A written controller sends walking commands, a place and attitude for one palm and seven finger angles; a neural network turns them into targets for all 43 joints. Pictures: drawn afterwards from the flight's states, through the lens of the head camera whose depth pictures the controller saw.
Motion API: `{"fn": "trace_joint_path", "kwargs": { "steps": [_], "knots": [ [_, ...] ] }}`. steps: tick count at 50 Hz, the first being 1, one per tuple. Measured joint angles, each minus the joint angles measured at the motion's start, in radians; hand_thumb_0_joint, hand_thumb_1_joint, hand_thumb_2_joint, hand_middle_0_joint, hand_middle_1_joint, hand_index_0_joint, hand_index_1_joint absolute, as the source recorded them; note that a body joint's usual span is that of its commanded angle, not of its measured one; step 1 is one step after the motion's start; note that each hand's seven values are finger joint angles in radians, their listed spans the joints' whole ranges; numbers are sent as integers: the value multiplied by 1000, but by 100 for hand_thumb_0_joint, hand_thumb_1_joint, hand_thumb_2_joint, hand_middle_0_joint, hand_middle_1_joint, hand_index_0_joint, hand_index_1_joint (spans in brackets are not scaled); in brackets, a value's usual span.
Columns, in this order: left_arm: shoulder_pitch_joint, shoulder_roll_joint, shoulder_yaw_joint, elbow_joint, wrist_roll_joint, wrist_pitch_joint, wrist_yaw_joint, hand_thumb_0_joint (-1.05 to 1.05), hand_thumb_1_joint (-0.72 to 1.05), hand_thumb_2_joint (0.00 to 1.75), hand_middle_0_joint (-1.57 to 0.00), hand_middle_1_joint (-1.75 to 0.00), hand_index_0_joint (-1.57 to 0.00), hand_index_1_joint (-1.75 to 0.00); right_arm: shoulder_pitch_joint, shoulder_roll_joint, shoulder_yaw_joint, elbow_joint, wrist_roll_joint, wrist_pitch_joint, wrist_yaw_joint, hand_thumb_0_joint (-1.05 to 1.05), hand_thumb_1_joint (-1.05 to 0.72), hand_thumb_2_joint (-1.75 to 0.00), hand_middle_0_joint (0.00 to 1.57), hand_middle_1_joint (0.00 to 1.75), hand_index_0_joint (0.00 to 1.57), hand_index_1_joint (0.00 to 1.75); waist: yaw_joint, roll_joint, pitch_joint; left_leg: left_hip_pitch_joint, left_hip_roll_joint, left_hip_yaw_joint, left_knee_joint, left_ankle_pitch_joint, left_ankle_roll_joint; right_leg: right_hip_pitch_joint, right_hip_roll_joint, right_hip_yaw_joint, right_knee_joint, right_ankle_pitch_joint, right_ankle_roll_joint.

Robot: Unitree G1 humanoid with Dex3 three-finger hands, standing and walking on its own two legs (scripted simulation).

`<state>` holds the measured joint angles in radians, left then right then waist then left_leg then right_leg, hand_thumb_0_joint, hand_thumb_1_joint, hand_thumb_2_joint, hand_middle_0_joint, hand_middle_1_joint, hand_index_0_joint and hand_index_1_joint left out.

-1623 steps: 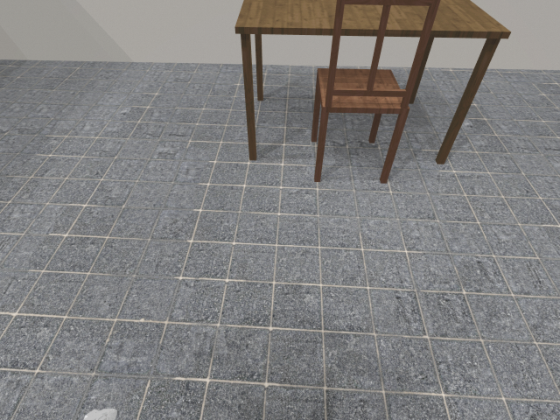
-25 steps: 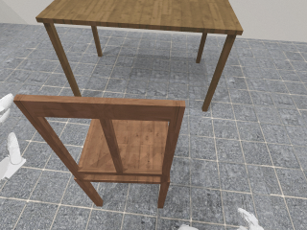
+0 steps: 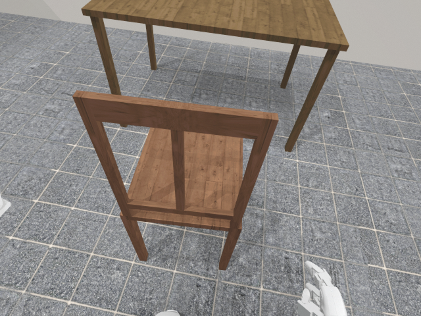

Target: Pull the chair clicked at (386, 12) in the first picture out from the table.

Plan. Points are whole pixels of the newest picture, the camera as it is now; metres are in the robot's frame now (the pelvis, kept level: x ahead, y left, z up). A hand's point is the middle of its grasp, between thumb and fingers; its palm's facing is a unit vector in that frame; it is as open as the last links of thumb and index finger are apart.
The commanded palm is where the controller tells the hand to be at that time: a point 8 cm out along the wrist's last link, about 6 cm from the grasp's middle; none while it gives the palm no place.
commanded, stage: stop stepping back and stand still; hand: left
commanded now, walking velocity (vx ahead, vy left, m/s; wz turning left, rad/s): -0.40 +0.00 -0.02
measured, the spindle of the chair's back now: (179, 175) +0.44 +0.12 -0.06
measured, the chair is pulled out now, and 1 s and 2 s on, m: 0.64 0.64 0.64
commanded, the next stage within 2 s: let the arm hang, fingers relaxed in 0.92 s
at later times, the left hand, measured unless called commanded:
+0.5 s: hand (15, 276) +0.13 +0.23 +0.18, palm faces +0.33 -0.78 -0.54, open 7.4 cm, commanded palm +0.06 +0.28 +0.18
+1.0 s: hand out of the picture +0.09 +0.25 +0.17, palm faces +0.39 -0.78 -0.49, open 7.4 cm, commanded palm none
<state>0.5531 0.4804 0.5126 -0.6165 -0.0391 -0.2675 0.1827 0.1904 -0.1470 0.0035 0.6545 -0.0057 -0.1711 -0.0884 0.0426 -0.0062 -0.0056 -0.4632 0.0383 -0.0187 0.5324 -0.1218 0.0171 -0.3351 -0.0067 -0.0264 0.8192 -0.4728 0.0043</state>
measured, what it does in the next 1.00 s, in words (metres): walks backwards: right foot, then left foot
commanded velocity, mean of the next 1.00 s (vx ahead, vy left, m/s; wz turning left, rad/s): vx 0.05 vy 0.03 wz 0.00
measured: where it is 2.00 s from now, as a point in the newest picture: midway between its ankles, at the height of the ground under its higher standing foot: outside the picture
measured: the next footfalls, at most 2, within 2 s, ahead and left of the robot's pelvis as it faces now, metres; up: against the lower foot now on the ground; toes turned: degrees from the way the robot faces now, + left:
right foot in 0.10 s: -0.06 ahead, -0.14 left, +0.00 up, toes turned -4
left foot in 0.30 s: -0.02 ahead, +0.09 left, +0.00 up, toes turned -3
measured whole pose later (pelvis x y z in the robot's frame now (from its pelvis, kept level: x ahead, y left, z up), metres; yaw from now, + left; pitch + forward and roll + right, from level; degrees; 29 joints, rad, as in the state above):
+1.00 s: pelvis -0.11 -0.01 +0.01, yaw -2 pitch +0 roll -1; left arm 0.58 0.41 0.40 -0.45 -0.02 -0.21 0.15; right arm 0.24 -0.17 0.03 0.66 0.01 -0.18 -0.09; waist 0.00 0.02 -0.02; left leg -0.27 -0.01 -0.03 0.46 -0.18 0.02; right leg -0.19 -0.01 -0.03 0.38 -0.19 0.02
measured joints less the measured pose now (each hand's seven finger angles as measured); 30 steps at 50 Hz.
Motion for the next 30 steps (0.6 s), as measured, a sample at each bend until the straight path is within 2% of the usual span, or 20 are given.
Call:
{"fn": "trace_joint_path", "kwargs": {
  "steps": [2, 5, 6, 7, 9, 11, 12, 14, 15, 16, 18, 20, 21, 23, 25, 28, 30],
  "knots": [
    [-38, -13, 4, 51, -8, -4, -1, 1, 89, 90, -21, -30, -21, -30, -24, 3, 8, 14, -7, -9, 5, 1, -90, -90, 20, 30, 20, 30, 8, 7, -3, -15, 11, 17, -21, 27, -5, 64, -7, 9, -88, 4, -5],
    [-91, -29, -20, 132, -16, 18, -15, 1, 90, 90, -21, -30, -21, -30, -70, -2, 17, 11, -7, -11, 18, 1, -90, -90, 20, 30, 21, 30, 9, 20, 21, -53, 26, 40, -20, 61, -17, 161, -27, 20, -295, 88, -9],
    [-100, -45, -42, 151, -17, 30, -26, 1, 90, 90, -21, -30, -21, -30, -83, -11, 18, 6, -2, -6, 23, 1, -90, -90, 20, 30, 21, 30, 5, 43, 38, -66, 42, 36, -3, 63, -20, 181, -17, 12, -345, 83, 18],
    [-100, -66, -73, 161, -18, 46, -37, 1, 90, 90, -21, -30, -21, -30, -90, -22, 16, 6, 4, 4, 27, 1, -90, -90, 20, 30, 21, 30, -7, 72, 57, -73, 53, 17, 23, 13, -21, 191, 2, 4, -362, 96, 35],
    [-49, -81, -133, 142, -19, 77, -55, 1, 90, 90, -21, -30, -21, -30, -67, -31, 14, 8, 14, 31, 32, 1, -90, -90, 20, 30, 21, 30, -26, 64, 59, -89, 22, 2, 168, -130, -28, 196, -5, 10, -365, 121, 44],
    [33, -80, -164, 90, -12, 95, -66, 1, 90, 90, -21, -30, -21, -30, -18, -33, 14, 8, 28, 58, 32, 1, -90, -90, 20, 30, 21, 30, -39, 9, 31, -75, -27, 21, 322, -195, -24, 192, -37, 31, -358, 125, 45],
    [73, -74, -165, 63, -7, 97, -67, 1, 89, 90, -21, -30, -21, -30, 8, -35, 14, 6, 33, 70, 28, 1, -90, -90, 20, 30, 21, 30, -49, -17, 13, -44, -39, 37, 328, -206, -18, 192, -50, 36, -360, 125, 46],
    [125, -53, -148, 21, 0, 88, -60, 1, 89, 90, -22, -30, -22, -30, 56, -51, 10, -10, 38, 78, 12, 1, -91, -90, 20, 30, 21, 30, -72, -37, -17, 56, -42, 53, 177, -156, -6, 184, -58, 31, -343, 114, 50],
    [133, -42, -134, 5, 1, 78, -53, 1, 89, 90, -22, -30, -22, -30, 75, -69, 2, -22, 39, 70, 2, 1, -90, -90, 20, 30, 21, 30, -82, -22, -22, 110, -34, 45, 73, -116, 6, 169, -48, 20, -312, 100, 53],
    [119, -24, -114, 6, 1, 68, -46, 1, 89, 90, -22, -30, -22, -30, 77, -71, -12, -17, 39, 60, -7, 1, -91, -90, 20, 30, 20, 30, -91, -30, -16, 126, -45, 42, 39, -156, 16, 145, -57, 15, -261, 80, 50],
    [72, 4, -73, 35, 0, 60, -34, 1, 89, 90, -22, -30, -22, -30, 61, -63, -30, -3, 40, 53, -10, 1, -91, -90, 20, 30, 20, 30, -83, -66, 18, 141, -69, 64, 31, -148, 21, 102, -80, 29, -166, 60, 25],
    [46, 15, -44, 71, -4, 66, -29, 1, 89, 90, -22, -30, -22, -30, 48, -58, -31, 0, 33, 43, -6, 1, -91, -90, 20, 30, 20, 30, -83, -67, 39, 161, -68, 76, 11, -112, 17, 83, -72, 12, -161, 42, 14],
    [38, 20, -34, 86, -5, 71, -30, 1, 89, 90, -22, -30, -22, -30, 46, -56, -29, -2, 29, 36, -3, 1, -91, -90, 19, 30, 20, 30, -88, -60, 43, 167, -66, 76, 2, -99, 14, 85, -66, -2, -191, 56, 10],
    [27, 18, -39, 111, -6, 71, -36, 1, 89, 90, -22, -30, -22, -30, 49, -60, -23, -3, 31, 23, 4, 1, -91, -90, 19, 30, 20, 30, -105, -23, 46, 167, -55, 53, 5, -86, 9, 115, -48, -23, -255, 176, 9],
    [42, 1, -58, 123, -10, 62, -43, 1, 89, 90, -22, -30, -21, -30, 55, -65, -16, 7, 35, 24, 11, 1, -91, -90, 19, 30, 20, 30, -108, 18, 31, 159, -36, 31, 17, -100, 5, 139, -26, -43, -306, 205, 15],
    [89, -32, -85, 123, -10, 54, -44, 1, 89, 90, -21, -30, -21, -30, 70, -60, -14, 21, 36, 41, 13, 1, -91, -90, 20, 30, 20, 30, -86, 34, -9, 126, -39, 9, 97, -213, -6, 133, -11, -36, -341, 223, 6],
    [99, -55, -103, 132, -3, 55, -42, 1, 89, 90, -22, -30, -21, -30, 80, -62, -12, 31, 31, 48, 8, 1, -91, -90, 20, 30, 20, 30, -71, 34, -28, 134, -40, 2, 112, -230, -4, 122, -8, -31, -346, 233, 5]
  ]
}}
